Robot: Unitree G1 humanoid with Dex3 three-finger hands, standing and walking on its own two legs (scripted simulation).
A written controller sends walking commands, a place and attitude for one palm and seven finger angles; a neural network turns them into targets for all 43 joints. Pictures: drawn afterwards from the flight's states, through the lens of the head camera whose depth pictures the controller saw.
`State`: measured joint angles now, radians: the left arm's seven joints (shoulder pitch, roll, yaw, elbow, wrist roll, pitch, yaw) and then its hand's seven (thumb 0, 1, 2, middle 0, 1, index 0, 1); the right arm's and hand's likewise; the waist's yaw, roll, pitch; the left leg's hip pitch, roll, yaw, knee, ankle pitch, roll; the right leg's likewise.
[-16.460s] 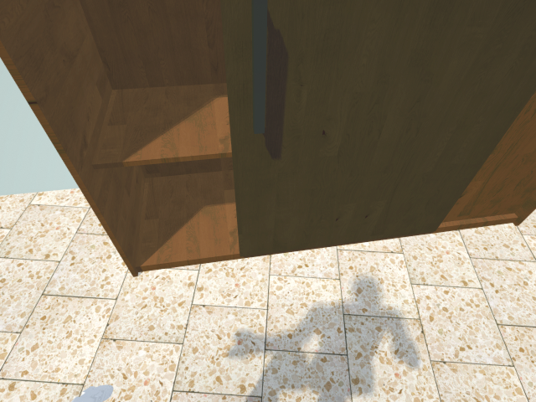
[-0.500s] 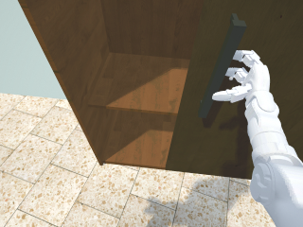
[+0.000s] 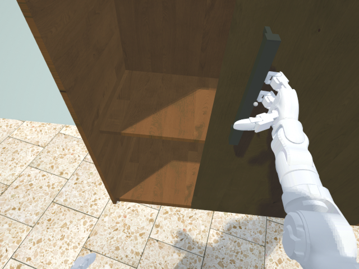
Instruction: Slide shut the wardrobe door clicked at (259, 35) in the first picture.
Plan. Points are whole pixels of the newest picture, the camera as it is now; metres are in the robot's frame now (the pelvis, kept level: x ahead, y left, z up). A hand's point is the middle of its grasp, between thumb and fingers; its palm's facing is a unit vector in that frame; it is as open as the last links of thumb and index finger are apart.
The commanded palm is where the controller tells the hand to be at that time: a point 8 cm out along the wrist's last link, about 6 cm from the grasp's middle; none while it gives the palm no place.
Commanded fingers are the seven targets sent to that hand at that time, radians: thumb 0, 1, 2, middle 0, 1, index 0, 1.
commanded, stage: slide the fingers in behind the handle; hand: right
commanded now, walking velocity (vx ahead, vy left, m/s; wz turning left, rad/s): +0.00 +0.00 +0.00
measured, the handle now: (247, 95) +0.51 -0.09 +0.13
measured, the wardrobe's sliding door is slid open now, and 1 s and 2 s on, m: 0.43 0.43 0.43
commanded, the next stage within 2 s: grip the handle and tug to test in 1.20 s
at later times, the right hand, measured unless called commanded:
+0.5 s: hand (245, 102) +0.46 -0.08 +0.15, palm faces -0.03 +1.00 -0.01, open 14.0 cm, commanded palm +0.43 -0.14 +0.15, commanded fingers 0.00 0.50 -0.30 0.30 1.20 0.30 1.20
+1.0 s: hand (242, 102) +0.45 -0.07 +0.15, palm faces -0.03 +1.00 -0.01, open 14.0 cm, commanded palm +0.43 -0.13 +0.15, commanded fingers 0.00 0.50 -0.30 0.30 1.20 0.30 1.20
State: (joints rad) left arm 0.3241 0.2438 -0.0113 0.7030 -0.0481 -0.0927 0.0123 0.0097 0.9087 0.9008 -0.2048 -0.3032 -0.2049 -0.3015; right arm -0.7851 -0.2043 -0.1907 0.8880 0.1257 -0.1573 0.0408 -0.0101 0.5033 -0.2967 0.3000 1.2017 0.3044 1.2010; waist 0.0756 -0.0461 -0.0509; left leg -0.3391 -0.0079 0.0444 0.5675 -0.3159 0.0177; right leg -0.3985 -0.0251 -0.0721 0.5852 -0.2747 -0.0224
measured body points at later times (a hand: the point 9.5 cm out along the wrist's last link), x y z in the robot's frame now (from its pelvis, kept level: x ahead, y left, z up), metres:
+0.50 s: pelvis +0.01 +0.01 +0.00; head +0.03 +0.03 +0.45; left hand +0.06 +0.27 -0.13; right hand +0.46 -0.13 +0.15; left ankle -0.02 +0.11 -0.73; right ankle +0.01 -0.10 -0.73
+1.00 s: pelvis +0.00 +0.01 +0.00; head +0.03 +0.03 +0.45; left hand +0.09 +0.26 -0.12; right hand +0.45 -0.13 +0.16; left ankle -0.02 +0.11 -0.73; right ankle +0.01 -0.10 -0.73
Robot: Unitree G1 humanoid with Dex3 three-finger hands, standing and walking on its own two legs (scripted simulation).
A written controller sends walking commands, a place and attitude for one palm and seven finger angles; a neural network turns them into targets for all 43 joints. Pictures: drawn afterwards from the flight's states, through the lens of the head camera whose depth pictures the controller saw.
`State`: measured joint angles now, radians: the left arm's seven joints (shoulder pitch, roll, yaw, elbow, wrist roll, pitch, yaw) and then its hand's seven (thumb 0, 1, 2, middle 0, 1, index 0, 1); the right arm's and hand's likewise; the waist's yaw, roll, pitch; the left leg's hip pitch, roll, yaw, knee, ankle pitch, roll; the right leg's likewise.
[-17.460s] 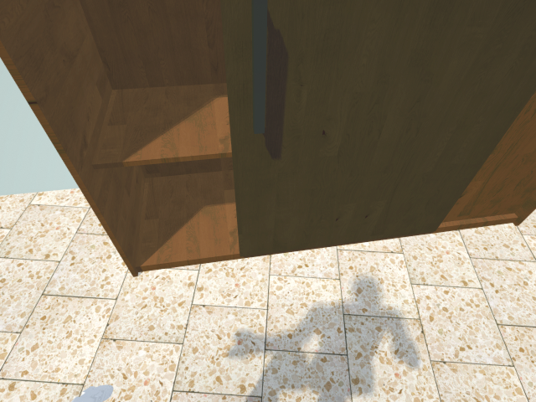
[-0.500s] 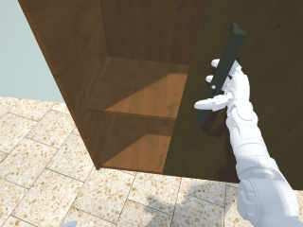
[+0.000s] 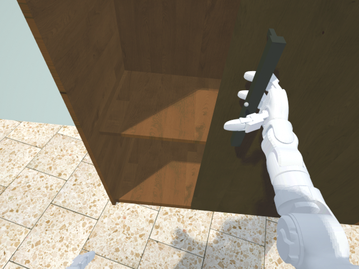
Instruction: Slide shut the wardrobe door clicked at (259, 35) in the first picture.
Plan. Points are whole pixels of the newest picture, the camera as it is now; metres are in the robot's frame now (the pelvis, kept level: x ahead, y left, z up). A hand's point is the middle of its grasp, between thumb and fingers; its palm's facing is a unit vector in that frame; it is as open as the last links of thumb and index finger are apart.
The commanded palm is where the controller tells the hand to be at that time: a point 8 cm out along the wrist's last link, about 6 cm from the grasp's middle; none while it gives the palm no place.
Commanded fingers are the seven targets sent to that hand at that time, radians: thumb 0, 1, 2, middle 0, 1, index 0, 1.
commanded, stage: slide the fingers in behind the handle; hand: right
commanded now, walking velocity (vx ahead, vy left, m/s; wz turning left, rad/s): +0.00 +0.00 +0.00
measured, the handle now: (250, 97) +0.51 -0.10 +0.13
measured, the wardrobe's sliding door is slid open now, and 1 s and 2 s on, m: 0.43 0.43 0.43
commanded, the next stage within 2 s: grip the handle and tug to test in 0.20 s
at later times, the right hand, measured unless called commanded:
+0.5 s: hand (246, 104) +0.45 -0.08 +0.15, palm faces -0.04 +1.00 -0.01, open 13.1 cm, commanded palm +0.43 -0.14 +0.15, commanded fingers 0.00 -0.01 -0.52 0.35 1.27 0.35 1.27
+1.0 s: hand (246, 103) +0.45 -0.08 +0.15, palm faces -0.02 +1.00 -0.01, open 5.9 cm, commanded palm +0.43 -0.13 +0.15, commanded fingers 0.00 -0.90 -0.90 0.45 1.40 0.45 1.40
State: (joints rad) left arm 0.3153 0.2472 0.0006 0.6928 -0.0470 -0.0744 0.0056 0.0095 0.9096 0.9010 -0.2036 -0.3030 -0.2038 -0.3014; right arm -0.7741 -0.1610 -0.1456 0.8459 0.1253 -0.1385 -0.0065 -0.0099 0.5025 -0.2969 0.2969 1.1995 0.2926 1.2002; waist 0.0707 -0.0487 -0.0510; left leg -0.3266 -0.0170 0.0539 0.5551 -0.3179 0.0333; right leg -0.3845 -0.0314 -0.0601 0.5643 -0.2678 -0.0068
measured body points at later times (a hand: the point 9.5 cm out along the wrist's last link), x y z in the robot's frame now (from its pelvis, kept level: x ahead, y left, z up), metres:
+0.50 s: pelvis +0.00 -0.01 +0.00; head +0.02 +0.01 +0.45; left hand +0.07 +0.25 -0.13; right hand +0.45 -0.14 +0.16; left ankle -0.02 +0.10 -0.73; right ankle +0.01 -0.12 -0.73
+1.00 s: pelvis +0.00 +0.00 +0.00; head +0.03 +0.01 +0.45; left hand +0.07 +0.25 -0.13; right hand +0.45 -0.14 +0.15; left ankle -0.02 +0.10 -0.73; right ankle +0.01 -0.12 -0.73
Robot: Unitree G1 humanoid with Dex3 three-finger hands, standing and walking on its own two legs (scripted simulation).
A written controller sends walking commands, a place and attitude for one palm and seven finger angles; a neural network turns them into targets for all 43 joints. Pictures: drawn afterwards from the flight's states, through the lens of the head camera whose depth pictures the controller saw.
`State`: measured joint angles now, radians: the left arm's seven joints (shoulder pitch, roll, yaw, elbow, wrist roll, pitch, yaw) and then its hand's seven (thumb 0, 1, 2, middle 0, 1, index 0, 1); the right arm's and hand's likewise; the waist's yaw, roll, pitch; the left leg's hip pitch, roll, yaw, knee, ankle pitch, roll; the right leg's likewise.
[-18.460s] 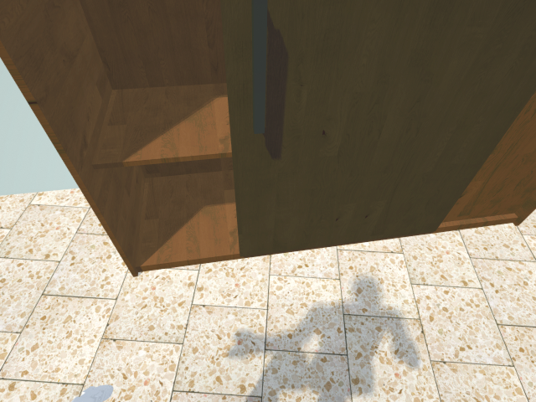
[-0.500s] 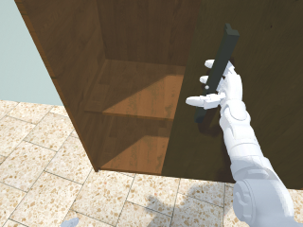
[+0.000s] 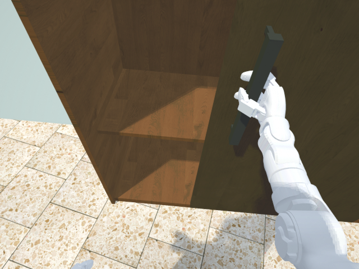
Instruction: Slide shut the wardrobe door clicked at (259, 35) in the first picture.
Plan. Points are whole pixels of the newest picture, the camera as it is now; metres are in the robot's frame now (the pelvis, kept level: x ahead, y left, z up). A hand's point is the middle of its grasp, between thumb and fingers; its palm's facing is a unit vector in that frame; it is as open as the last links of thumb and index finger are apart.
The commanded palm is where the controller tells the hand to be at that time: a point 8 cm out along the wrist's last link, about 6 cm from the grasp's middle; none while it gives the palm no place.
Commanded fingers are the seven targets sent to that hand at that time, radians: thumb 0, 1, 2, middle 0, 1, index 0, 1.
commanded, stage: grip the handle and tug to test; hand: right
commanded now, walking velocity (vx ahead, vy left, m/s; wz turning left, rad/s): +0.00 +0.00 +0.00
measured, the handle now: (248, 95) +0.50 -0.09 +0.13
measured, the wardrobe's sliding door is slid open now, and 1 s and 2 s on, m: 0.43 0.43 0.43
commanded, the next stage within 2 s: tug the door sideways, standing still in 0.72 s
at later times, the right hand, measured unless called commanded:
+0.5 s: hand (243, 102) +0.45 -0.07 +0.15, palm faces -0.02 +1.00 -0.01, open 5.9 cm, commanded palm +0.41 -0.12 +0.15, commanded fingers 0.00 -0.90 -0.90 0.45 1.40 0.45 1.40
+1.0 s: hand (244, 102) +0.45 -0.08 +0.15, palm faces -0.03 +1.00 -0.01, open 6.1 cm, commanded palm +0.43 -0.11 +0.15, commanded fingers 0.00 -0.90 -0.90 0.45 1.40 0.45 1.40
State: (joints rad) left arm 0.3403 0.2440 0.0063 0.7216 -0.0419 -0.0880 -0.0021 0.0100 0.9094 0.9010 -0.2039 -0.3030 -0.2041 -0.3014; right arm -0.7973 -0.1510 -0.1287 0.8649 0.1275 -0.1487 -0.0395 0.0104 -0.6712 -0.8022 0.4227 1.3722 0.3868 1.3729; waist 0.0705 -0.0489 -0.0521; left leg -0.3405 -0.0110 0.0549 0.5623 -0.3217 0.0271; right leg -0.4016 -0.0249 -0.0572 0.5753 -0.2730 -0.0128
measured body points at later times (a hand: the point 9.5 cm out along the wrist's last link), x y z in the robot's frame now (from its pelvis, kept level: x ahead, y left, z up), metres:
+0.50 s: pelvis +0.01 +0.01 +0.00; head +0.04 +0.03 +0.45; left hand +0.09 +0.26 -0.12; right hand +0.45 -0.13 +0.15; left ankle -0.02 +0.10 -0.73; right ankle +0.01 -0.11 -0.73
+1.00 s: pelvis +0.06 +0.01 +0.00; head +0.08 +0.03 +0.45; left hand +0.20 +0.25 -0.11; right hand +0.45 -0.13 +0.16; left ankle -0.02 +0.10 -0.73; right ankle +0.01 -0.12 -0.73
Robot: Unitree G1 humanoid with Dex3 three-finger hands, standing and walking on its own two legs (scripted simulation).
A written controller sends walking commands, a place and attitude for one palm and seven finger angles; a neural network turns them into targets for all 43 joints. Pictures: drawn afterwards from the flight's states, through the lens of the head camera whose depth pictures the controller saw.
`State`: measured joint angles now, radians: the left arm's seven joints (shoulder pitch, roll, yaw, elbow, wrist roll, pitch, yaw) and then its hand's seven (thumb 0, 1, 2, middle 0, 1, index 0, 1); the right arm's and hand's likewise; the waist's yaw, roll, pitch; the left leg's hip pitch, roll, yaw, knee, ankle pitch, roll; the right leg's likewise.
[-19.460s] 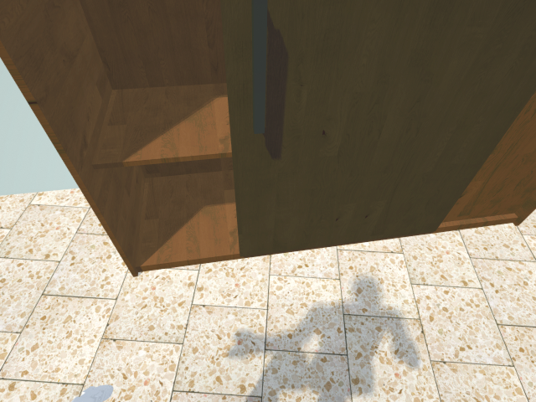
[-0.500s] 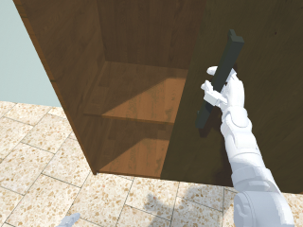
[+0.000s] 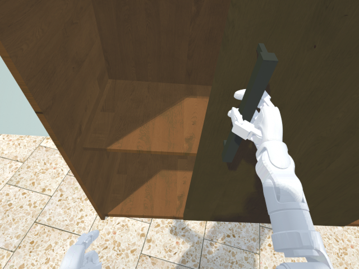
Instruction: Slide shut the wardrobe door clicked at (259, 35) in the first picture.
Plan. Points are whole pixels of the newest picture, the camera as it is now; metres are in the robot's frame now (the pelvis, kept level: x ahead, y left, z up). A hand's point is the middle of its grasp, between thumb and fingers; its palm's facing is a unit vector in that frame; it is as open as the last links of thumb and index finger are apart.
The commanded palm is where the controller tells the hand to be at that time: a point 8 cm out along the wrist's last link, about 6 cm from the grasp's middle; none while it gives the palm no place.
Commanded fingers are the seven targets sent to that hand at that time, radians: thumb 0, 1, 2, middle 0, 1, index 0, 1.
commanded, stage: tug the door sideways, standing still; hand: right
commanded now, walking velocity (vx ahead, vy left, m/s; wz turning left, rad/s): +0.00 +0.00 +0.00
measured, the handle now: (240, 112) +0.45 -0.10 +0.13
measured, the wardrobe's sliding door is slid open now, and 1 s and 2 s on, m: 0.43 0.43 0.28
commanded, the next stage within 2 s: step sideways, sliding the door along in 0.52 s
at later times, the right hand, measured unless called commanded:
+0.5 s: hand (235, 123) +0.39 -0.08 +0.15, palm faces +0.01 +1.00 -0.06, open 6.2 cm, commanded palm +0.37 -0.08 +0.15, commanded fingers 0.00 -0.90 -0.90 0.45 1.40 0.45 1.40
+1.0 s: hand (234, 123) +0.39 -0.08 +0.14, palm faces +0.07 +0.98 -0.16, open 6.5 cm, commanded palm +0.37 -0.08 +0.15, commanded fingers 0.00 -0.90 -0.90 0.45 1.40 0.45 1.40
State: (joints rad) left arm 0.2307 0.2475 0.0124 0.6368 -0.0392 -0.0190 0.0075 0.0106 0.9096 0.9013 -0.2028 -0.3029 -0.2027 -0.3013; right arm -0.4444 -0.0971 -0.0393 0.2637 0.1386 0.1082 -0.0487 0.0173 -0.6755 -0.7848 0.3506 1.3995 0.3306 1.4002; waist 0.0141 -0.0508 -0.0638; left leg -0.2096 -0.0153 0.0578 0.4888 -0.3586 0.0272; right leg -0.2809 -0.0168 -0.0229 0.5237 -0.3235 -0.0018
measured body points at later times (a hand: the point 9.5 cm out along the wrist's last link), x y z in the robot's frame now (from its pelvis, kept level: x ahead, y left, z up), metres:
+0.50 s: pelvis -0.02 -0.01 -0.01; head +0.01 +0.01 +0.44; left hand +0.12 +0.20 -0.13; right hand +0.38 -0.13 +0.15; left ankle -0.08 +0.10 -0.73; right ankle -0.05 -0.12 -0.74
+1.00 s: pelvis -0.06 +0.03 -0.02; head +0.00 +0.06 +0.43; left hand +0.07 +0.26 -0.16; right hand +0.38 -0.13 +0.15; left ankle -0.05 +0.10 -0.74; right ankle -0.05 -0.11 -0.73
